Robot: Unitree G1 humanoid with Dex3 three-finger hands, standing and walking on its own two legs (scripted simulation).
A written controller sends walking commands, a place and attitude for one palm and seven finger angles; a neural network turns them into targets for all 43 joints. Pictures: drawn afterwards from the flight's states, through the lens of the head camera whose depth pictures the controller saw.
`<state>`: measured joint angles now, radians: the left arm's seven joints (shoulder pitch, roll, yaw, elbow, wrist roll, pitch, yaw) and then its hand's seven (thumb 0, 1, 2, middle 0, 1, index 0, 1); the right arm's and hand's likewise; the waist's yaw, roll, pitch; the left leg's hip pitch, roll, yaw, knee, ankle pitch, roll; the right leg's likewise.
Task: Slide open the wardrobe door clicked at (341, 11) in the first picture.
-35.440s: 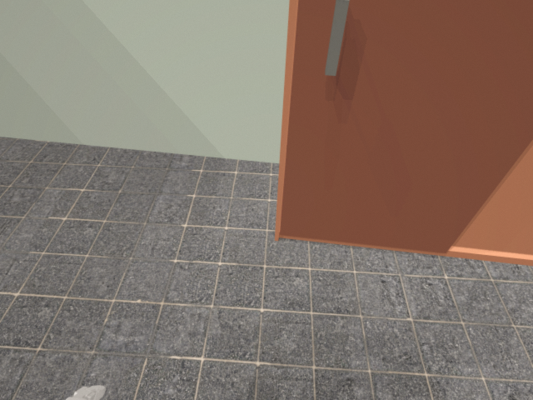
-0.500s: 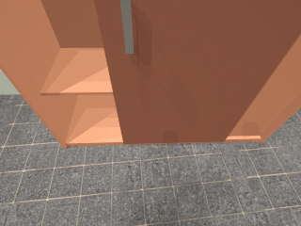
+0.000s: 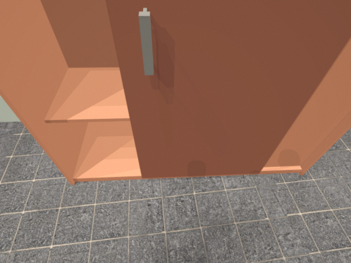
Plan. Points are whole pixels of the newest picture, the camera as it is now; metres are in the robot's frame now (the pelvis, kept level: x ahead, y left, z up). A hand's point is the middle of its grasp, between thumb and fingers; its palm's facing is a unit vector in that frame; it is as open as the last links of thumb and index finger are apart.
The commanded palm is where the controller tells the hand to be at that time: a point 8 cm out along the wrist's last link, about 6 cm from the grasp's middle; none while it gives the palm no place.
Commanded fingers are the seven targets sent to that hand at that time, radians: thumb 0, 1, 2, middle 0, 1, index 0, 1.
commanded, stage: let the arm hang, fingers relaxed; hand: left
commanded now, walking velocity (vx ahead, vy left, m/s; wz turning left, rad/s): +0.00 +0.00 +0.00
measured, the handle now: (147, 42) +0.66 +0.12 +0.16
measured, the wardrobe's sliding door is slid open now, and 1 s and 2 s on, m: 0.42 0.42 0.42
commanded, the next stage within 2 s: look to check the result in 0.04 s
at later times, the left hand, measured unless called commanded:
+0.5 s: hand out of the picture +0.04 +0.19 -0.18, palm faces +0.02 -0.98 -0.20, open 7.4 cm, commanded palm none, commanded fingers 0.00 0.90 0.90 -0.20 -0.30 -0.20 -0.30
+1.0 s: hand out of the picture +0.04 +0.19 -0.18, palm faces +0.01 -0.98 -0.20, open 7.4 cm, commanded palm none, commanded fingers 0.00 0.90 0.90 -0.20 -0.30 -0.20 -0.30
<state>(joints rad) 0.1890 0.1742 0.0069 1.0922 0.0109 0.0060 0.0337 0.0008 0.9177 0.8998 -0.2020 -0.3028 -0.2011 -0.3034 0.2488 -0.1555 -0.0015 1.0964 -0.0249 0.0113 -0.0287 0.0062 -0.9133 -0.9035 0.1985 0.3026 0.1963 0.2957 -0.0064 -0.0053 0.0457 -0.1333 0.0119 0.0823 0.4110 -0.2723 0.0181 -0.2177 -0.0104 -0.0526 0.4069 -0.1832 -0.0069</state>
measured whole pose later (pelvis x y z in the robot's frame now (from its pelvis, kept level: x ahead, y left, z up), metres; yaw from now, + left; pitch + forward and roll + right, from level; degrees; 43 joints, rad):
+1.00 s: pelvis +0.02 +0.01 +0.00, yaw +0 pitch -1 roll +0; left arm 0.21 0.16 0.01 1.14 0.01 0.01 0.04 0.00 0.91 0.90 -0.20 -0.30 -0.20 -0.30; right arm 0.26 -0.14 0.00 1.14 -0.02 0.00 -0.04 0.00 -0.91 -0.90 0.20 0.30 0.20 0.30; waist 0.00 0.00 0.05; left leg -0.07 -0.01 0.09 0.38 -0.29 0.04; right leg -0.17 -0.03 -0.04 0.40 -0.21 0.01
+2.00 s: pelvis +0.01 +0.01 +0.00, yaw +0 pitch -1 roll +0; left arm 0.22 0.16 0.01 1.14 0.01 0.00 0.04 0.00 0.91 0.90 -0.20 -0.30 -0.20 -0.30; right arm 0.26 -0.14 0.00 1.14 -0.02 0.00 -0.04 0.00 -0.91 -0.90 0.20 0.30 0.20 0.30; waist 0.00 0.00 0.06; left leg -0.08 0.00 0.09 0.38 -0.28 0.03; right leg -0.17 -0.02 -0.04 0.39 -0.19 0.01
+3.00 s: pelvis +0.01 +0.01 +0.00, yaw +0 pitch -1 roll +0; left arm 0.22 0.16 0.01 1.14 0.01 0.01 0.03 0.00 0.91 0.90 -0.20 -0.30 -0.20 -0.30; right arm 0.26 -0.14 0.00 1.14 -0.02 0.00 -0.04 0.00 -0.91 -0.90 0.20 0.30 0.20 0.30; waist 0.00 0.00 0.06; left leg -0.08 0.00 0.09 0.38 -0.27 0.03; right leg -0.18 -0.02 -0.04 0.39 -0.19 0.01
